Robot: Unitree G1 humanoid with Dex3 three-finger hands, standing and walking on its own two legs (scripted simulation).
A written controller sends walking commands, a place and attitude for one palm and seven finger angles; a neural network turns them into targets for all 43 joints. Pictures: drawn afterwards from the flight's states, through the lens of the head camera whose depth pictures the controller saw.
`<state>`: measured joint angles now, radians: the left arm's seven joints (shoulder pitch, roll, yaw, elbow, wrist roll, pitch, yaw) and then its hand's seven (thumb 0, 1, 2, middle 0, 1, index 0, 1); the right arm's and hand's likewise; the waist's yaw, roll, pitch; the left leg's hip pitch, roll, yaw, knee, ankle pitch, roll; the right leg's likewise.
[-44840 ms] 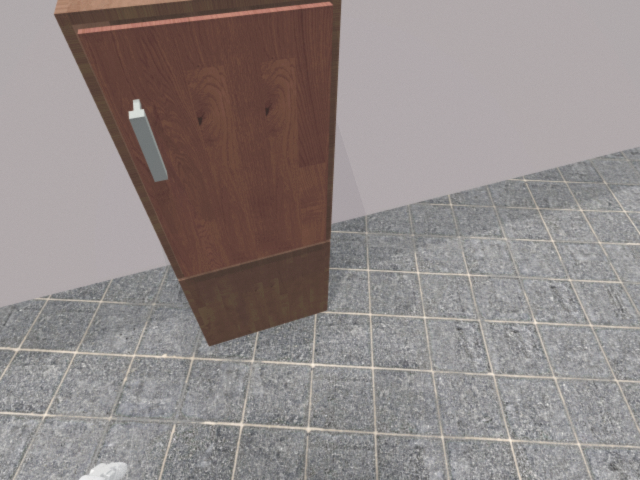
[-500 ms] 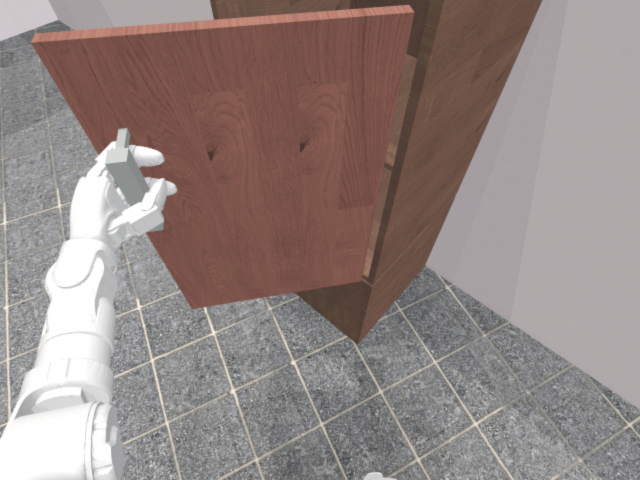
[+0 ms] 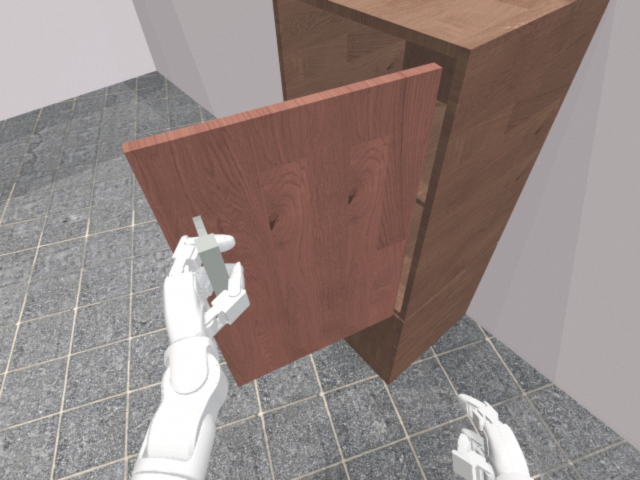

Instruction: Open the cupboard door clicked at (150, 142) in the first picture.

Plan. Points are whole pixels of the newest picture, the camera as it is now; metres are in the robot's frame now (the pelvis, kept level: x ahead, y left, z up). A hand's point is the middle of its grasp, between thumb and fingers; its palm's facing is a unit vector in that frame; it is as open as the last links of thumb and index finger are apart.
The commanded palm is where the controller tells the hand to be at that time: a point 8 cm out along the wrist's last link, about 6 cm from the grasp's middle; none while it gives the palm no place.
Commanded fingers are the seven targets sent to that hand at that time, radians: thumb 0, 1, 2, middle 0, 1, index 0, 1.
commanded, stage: pull the door open along its arc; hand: left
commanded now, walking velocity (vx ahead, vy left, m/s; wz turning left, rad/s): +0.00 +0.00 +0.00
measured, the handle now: (214, 264) +0.36 +0.16 +0.09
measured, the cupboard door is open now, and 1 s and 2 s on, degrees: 76 87 88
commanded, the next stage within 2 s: open thumb and fingers to let go in 0.22 s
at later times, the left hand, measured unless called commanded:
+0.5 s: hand (274, 330) +0.26 +0.07 +0.10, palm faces +0.36 -0.93 -0.01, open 6.6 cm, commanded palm +0.22 +0.12 +0.09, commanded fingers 0.00 0.20 0.60 -0.35 -1.27 -0.35 -1.27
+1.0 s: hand (267, 321) +0.27 +0.08 +0.10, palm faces +0.33 -0.95 +0.01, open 14.2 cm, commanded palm +0.23 +0.12 +0.09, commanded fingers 0.00 -0.50 0.30 -0.19 -0.55 -0.19 -0.55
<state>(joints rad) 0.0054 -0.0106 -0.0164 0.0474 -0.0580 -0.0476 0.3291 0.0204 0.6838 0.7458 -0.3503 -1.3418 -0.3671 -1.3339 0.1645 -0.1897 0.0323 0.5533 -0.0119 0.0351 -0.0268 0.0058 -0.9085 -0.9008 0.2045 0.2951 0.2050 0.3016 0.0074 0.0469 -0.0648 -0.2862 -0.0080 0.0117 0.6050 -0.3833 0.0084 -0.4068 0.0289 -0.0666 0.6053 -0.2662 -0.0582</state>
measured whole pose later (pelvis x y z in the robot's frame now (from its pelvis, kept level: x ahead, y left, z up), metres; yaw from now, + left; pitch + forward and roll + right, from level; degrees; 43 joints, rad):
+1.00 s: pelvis -0.03 +0.00 +0.00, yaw +2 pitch -1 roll +0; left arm -0.03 -0.09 -0.21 0.08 0.03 -0.01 0.50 -0.01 -0.45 0.32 -0.28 -0.97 -0.29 -0.98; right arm 0.16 -0.18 0.04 0.61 -0.03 0.07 -0.04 0.01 -0.91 -0.90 0.20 0.30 0.20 0.30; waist 0.02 0.04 -0.02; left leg -0.26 -0.03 -0.01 0.61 -0.34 0.01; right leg -0.36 0.00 -0.09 0.59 -0.22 -0.05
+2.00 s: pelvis +0.00 +0.00 -0.01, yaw +0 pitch +2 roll +0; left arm 0.45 0.16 -0.07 -0.33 -0.13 -0.08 -0.08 -0.01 -0.50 0.30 -0.20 -0.32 -0.20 -0.34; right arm 0.24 -0.22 0.05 0.49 0.02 -0.09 -0.03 0.01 -0.91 -0.90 0.20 0.30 0.20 0.30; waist 0.02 0.04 -0.05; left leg -0.29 -0.01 0.01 0.68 -0.43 0.01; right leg -0.41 0.02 -0.07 0.68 -0.31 -0.05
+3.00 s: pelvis -0.01 +0.03 -0.01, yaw +2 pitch +0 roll -2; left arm 0.49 0.26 0.16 -0.38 -0.26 -0.04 -0.26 -0.01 -0.50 0.30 -0.15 -0.30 -0.15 -0.30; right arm 0.25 -0.23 0.07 0.56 0.04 -0.28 -0.06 0.01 -0.90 -0.90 0.21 0.30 0.21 0.30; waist 0.04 0.06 -0.06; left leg -0.28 -0.04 -0.02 0.70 -0.42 0.05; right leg -0.36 0.00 -0.09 0.64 -0.28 -0.01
